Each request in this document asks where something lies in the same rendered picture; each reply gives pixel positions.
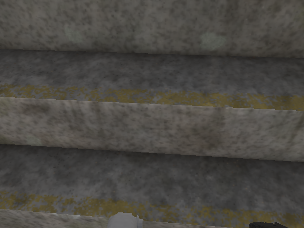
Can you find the left robot thigh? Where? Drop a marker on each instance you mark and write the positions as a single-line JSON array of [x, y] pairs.
[[125, 220]]

